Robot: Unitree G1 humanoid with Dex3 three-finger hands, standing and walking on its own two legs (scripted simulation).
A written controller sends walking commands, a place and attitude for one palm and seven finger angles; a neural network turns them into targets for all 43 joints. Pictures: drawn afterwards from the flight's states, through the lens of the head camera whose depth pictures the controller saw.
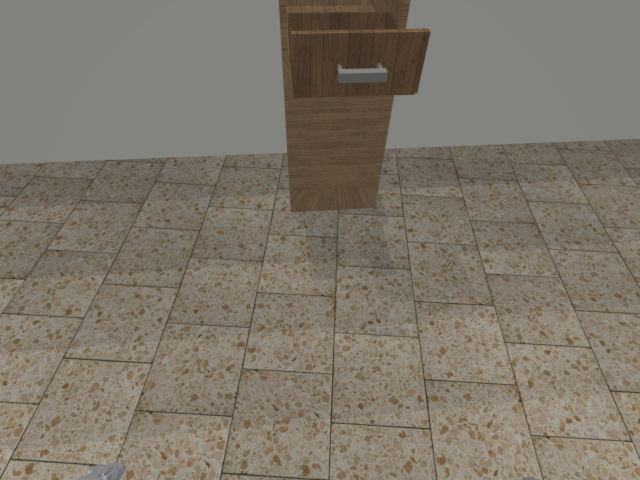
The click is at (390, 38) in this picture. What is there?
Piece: drawer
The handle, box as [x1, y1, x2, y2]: [337, 63, 387, 82]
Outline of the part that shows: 387,72 386,69 383,68 380,63 377,63 376,68 342,69 340,64 337,64 339,82 386,81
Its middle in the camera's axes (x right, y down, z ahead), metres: +0.10 -0.42 +0.97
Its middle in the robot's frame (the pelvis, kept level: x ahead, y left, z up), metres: +1.02 -0.04 +0.03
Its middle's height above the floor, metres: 0.80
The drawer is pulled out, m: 0.29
